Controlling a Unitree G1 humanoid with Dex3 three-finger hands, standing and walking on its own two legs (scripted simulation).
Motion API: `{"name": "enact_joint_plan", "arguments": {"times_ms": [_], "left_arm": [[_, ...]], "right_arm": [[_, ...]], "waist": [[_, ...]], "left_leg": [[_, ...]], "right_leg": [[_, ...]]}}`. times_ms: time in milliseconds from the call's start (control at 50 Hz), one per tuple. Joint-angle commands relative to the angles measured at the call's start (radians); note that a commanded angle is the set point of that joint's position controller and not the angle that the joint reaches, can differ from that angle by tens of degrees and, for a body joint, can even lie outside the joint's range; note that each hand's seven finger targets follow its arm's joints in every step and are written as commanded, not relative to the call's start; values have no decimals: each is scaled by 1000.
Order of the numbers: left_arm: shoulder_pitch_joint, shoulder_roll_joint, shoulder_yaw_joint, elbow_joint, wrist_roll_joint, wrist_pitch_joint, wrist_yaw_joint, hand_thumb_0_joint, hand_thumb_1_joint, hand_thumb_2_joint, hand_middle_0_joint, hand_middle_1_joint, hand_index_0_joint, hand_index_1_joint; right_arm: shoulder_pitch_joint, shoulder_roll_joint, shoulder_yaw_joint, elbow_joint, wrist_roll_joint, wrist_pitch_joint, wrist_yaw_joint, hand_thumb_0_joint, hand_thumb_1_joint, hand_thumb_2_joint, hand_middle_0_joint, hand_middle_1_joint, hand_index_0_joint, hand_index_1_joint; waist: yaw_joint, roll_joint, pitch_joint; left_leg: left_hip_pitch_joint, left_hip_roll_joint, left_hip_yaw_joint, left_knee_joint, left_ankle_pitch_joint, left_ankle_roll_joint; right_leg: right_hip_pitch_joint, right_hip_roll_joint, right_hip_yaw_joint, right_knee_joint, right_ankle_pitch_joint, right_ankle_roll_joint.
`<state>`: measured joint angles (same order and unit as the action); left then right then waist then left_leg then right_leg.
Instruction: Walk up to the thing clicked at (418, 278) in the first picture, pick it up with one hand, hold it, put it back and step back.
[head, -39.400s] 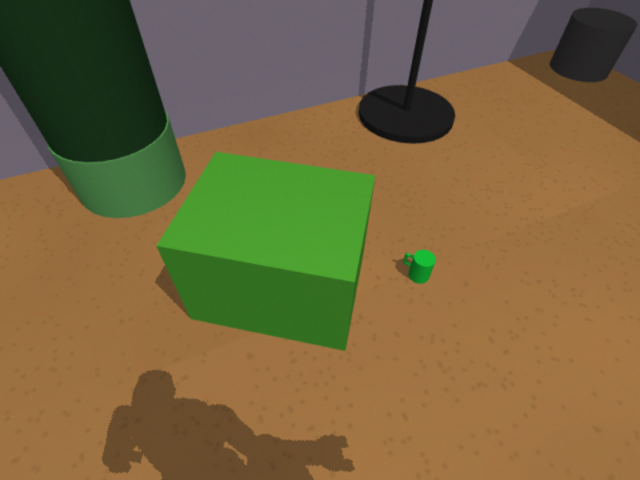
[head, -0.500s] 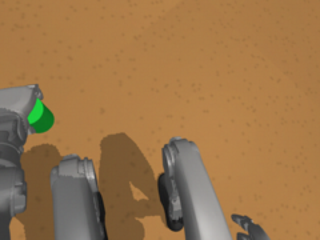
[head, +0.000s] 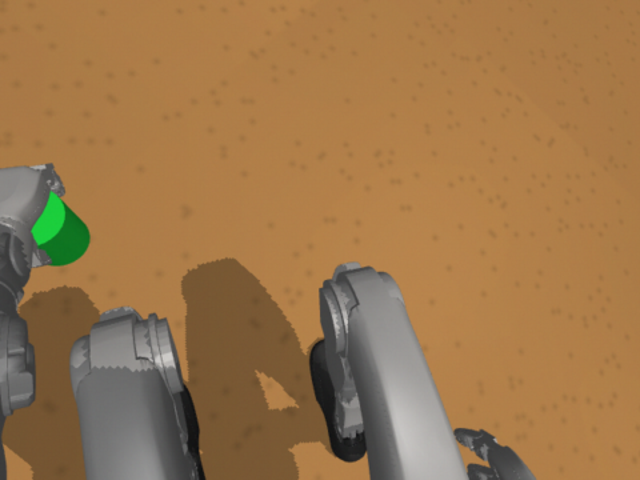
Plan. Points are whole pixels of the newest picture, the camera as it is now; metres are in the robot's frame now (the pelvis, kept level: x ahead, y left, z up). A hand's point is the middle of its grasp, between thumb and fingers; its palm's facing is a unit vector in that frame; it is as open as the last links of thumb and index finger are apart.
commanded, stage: lower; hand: left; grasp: from above
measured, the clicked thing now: (32, 225) +0.46 +0.29 -0.23
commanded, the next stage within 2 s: rest in 0.06 s
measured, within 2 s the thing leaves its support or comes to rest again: rests again in 0.50 s
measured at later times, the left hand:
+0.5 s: hand (46, 231) +0.45 +0.27 -0.23, palm faces -0.46 -0.09 -0.88, open 10.5 cm
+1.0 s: hand (45, 231) +0.46 +0.28 -0.24, palm faces -0.46 -0.10 -0.88, open 10.5 cm
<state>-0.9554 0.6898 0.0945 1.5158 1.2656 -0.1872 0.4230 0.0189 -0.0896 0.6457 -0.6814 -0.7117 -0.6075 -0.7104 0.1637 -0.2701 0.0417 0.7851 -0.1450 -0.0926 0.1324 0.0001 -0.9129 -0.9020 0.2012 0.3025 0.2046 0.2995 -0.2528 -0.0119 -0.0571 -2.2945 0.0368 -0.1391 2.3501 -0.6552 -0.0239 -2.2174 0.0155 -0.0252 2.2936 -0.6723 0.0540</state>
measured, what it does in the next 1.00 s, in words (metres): stands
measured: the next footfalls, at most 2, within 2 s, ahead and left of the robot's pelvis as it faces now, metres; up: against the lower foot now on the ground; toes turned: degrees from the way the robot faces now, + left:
none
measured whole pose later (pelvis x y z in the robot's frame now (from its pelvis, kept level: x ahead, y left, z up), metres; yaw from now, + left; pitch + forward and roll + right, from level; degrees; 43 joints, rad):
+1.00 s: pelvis +0.01 +0.00 -0.04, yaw -4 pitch +29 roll -9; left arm -0.99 0.84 0.15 1.70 1.31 -0.25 0.57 0.01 -0.10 0.66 -0.69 -0.70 -0.62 -0.70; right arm 0.13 -0.30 0.14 0.77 -0.23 -0.16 0.21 0.00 -0.90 -0.90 0.20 0.30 0.20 0.30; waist -0.31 -0.06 0.04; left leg -2.37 0.03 -0.22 2.52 -0.69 -0.04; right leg -2.27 0.05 -0.08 2.42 -0.68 0.07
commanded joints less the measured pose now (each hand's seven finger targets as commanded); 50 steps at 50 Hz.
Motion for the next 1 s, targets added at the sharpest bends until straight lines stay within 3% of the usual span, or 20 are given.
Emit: {"name": "enact_joint_plan", "arguments": {"times_ms": [0, 80, 240, 260, 280, 480, 520, 540, 560, 600, 620, 640, 660, 720, 740, 840, 880, 900, 940, 980], "left_arm": [[-341, 264, 29, -167, -3, -11, 69, 0, 585, 943, -981, -840, -979, -843], [-345, 303, 61, -214, 0, -12, 90, 0, 578, 927, -974, -829, -972, -831], [-336, 303, 54, -194, -7, 1, 114, 0, 506, 926, -935, -764, -924, -775], [-347, 324, 79, -216, -9, -3, 120, 0, 517, 945, -931, -780, -923, -788], [-297, 311, 68, -167, -8, 4, 120, 0, 514, 947, -934, -777, -925, -788], [-293, 314, 69, -137, -7, -11, 131, 0, 570, 943, -943, -816, -951, -808], [-316, 373, 114, -190, -11, -21, 143, 0, 582, 934, -943, -821, -955, -809], [-239, 330, 91, -102, -13, -12, 139, 0, 578, 926, -947, -811, -957, -801], [-327, 328, 79, -146, -13, -21, 140, 0, 578, 924, -944, -808, -955, -797], [-334, 359, 90, -160, 5, -26, 145, 0, 571, 929, -952, -795, -956, -792], [-271, 312, 70, -79, 7, -22, 144, 0, 565, 941, -946, -800, -948, -798], [-346, 327, 69, -124, 5, -32, 149, 0, 575, 935, -939, -808, -948, -800], [-317, 350, 89, -93, 1, -35, 154, 0, 566, 947, -934, -813, -941, -807], [-295, 335, 64, -28, 11, -39, 157, 0, 550, 943, -924, -819, -930, -814], [-329, 338, 63, -24, 8, -45, 160, 0, 564, 933, -925, -809, -934, -800], [-329, 377, 75, 8, 21, -60, 181, 0, 543, 900, -905, -791, -917, -779], [-341, 341, 38, 57, 31, -58, 179, 0, 535, 864, -880, -797, -903, -773], [-349, 401, 88, 21, 28, -64, 191, 0, 455, 907, -800, -801, -823, -790], [-335, 368, 55, 58, 33, -65, 191, 0, 295, 876, -649, -793, -663, -785], [-328, 428, 97, 58, 43, -63, 202, 0, 135, 885, -557, -791, -558, -790]], "right_arm": [[196, -244, -68, -12, -11, -8, -11, 0, -909, -903, 200, 300, 200, 300], [200, -252, -73, -9, -19, -11, -6, 0, -909, -902, 200, 300, 200, 300], [181, -257, -63, -7, -25, -10, 2, 0, -900, -898, 200, 300, 200, 300], [191, -259, -65, -3, -28, -10, 2, 0, -898, -896, 200, 300, 200, 300], [183, -258, -59, -8, -27, -11, 3, 0, -899, -897, 200, 300, 200, 300], [174, -266, -38, 0, -48, -23, 26, 0, -898, -897, 200, 300, 200, 300], [187, -278, -40, 2, -54, -24, 30, 0, -897, -896, 200, 300, 200, 300], [168, -272, -34, -7, -52, -25, 33, 0, -899, -898, 200, 300, 200, 300], [168, -281, -38, -2, -57, -28, 36, 0, -898, -897, 200, 300, 200, 300], [180, -280, -32, 1, -64, -31, 41, 0, -899, -898, 200, 300, 200, 300], [169, -281, -29, -3, -59, -29, 43, 0, -898, -898, 200, 300, 200, 300], [181, -283, -29, 7, -67, -33, 49, 0, -896, -897, 200, 300, 200, 300], [177, -288, -24, 3, -65, -35, 49, 0, -896, -897, 200, 300, 200, 300], [171, -291, -7, -1, -70, -40, 54, 0, -897, -898, 200, 300, 200, 300], [174, -297, -7, 0, -76, -45, 57, 0, -895, -897, 200, 300, 200, 300], [157, -305, 6, -11, -83, -57, 59, 0, -894, -897, 200, 300, 200, 300], [162, -306, 15, -6, -87, -67, 66, 0, -894, -897, 201, 300, 200, 300], [158, -320, 11, -15, -93, -68, 64, 0, -886, -894, 201, 300, 201, 300], [144, -308, 16, -18, -88, -74, 67, 0, -887, -895, 201, 301, 201, 301], [159, -322, 21, -16, -95, -78, 68, 0, -884, -894, 201, 301, 201, 301]], "waist": [[0, 311, -674], [0, 344, -698], [-6, 343, -693], [-12, 332, -694], [1, 322, -676], [-27, 320, -661], [-24, 338, -668], [-12, 333, -641], [-44, 339, -621], [-46, 354, -633], [-39, 336, -619], [-69, 329, -613], [-47, 302, -604], [-53, 307, -567], [-75, 282, -561], [-71, 292, -545], [-95, 301, -496], [-89, 289, -526], [-82, 303, -503], [-86, 282, -490]], "left_leg": [[515, -28, 118, -203, 128, 42], [543, -25, 117, -193, 140, 38], [508, -19, 109, -153, 154, 41], [498, -21, 109, -143, 162, 43], [489, -20, 112, -139, 164, 43], [471, -16, 100, -91, 194, 43], [464, -16, 97, -86, 200, 43], [454, -18, 97, -95, 184, 40], [458, -16, 94, -85, 162, 38], [475, -15, 87, -76, 179, 37], [458, -16, 84, -87, 165, 38], [445, -15, 84, -69, 174, 41], [425, -15, 77, -75, 161, 44], [406, -18, 77, -76, 137, 45], [400, -15, 73, -59, 131, 46], [379, -16, 65, -70, 102, 44], [381, -19, 63, -65, 88, 44], [389, -15, 57, -65, 107, 44], [362, -14, 60, -63, 79, 44], [351, -18, 60, -58, 71, 47]], "right_leg": [[305, 21, -117, -215, 205, -83], [301, 21, -124, -193, 215, -83], [292, 32, -131, -165, 237, -83], [301, 29, -130, -164, 247, -80], [301, 30, -128, -162, 248, -79], [327, 40, -143, -133, 288, -71], [339, 38, -148, -129, 293, -70], [320, 38, -149, -123, 270, -75], [283, 42, -160, -122, 249, -78], [288, 41, -165, -110, 270, -77], [288, 45, -166, -117, 252, -77], [294, 48, -169, -115, 271, -72], [296, 47, -171, -123, 253, -72], [291, 49, -172, -125, 230, -72], [279, 50, -179, -122, 227, -69], [284, 57, -184, -122, 194, -71], [245, 54, -193, -113, 181, -72], [270, 57, -198, -118, 201, -69], [265, 61, -184, -120, 174, -73], [263, 56, -191, -122, 166, -68]]}}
